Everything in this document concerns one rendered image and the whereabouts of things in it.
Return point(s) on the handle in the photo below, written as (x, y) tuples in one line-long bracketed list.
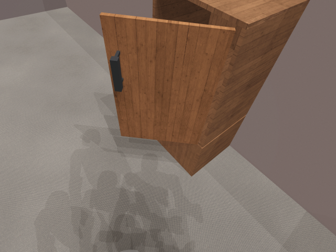
[(116, 72)]

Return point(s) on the cupboard door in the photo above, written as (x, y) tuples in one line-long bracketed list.
[(170, 72)]

